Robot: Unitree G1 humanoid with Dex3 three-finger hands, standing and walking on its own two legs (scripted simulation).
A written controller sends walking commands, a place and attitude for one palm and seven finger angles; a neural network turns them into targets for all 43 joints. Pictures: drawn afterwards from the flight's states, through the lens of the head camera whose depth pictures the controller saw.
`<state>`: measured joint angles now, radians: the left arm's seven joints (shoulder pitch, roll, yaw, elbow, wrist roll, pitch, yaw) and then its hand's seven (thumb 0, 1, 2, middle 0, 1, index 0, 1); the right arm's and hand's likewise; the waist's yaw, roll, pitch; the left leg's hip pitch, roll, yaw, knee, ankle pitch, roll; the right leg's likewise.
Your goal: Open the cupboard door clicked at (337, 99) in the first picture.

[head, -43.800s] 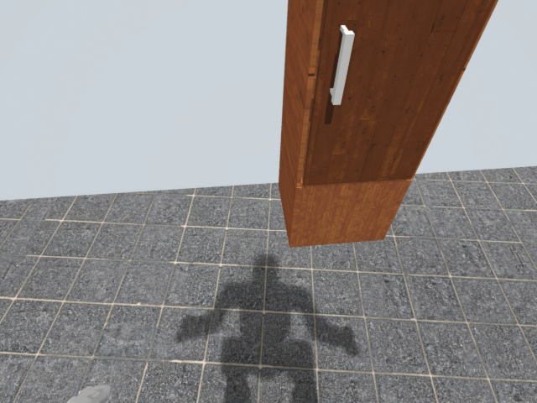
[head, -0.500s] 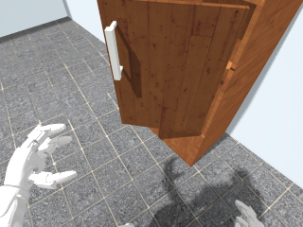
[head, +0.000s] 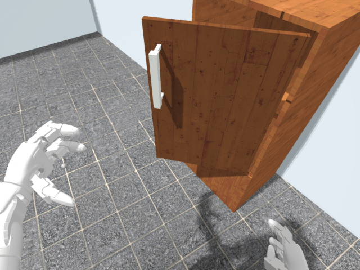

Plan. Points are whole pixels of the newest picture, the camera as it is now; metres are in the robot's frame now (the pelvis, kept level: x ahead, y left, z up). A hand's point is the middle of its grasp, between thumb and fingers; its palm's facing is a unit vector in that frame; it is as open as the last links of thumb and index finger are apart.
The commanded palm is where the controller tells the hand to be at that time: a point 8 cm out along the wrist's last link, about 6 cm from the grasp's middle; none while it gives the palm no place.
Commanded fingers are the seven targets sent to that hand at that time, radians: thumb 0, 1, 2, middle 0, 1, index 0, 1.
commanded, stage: raise the hand with hooked fingers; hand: left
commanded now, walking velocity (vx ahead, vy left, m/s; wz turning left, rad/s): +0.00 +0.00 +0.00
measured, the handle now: (158, 78) +0.59 +0.13 +0.11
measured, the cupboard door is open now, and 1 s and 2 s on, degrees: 39 39 39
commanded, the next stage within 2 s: move the hooked fingers beside the handle in 0.64 s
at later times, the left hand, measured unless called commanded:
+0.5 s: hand (72, 151) +0.30 +0.25 +0.13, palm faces -0.04 -1.00 -0.06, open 14.0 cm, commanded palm +0.27 +0.29 +0.13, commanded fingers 0.00 -0.50 0.30 -0.30 -1.20 -0.30 -1.20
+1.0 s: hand (91, 136) +0.33 +0.22 +0.13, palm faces -0.06 -1.00 -0.04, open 14.0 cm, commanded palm +0.32 +0.27 +0.13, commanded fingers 0.00 -0.50 0.30 -0.30 -1.20 -0.30 -1.20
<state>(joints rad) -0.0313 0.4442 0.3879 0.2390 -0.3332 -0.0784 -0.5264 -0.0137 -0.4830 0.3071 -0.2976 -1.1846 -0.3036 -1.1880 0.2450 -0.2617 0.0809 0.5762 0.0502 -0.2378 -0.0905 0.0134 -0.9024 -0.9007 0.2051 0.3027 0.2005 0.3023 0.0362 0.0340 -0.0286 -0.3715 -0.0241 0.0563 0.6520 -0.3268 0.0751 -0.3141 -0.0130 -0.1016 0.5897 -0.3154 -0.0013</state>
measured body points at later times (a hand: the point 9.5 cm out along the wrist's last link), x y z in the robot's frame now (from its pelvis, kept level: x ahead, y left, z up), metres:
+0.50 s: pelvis +0.01 -0.02 +0.01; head +0.02 -0.03 +0.46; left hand +0.29 +0.30 +0.13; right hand +0.17 -0.28 -0.07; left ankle +0.01 +0.06 -0.73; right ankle -0.01 -0.12 -0.73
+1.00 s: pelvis +0.00 -0.04 +0.00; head +0.02 -0.06 +0.45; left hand +0.33 +0.28 +0.14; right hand +0.15 -0.30 -0.09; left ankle +0.01 +0.06 -0.73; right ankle -0.01 -0.12 -0.73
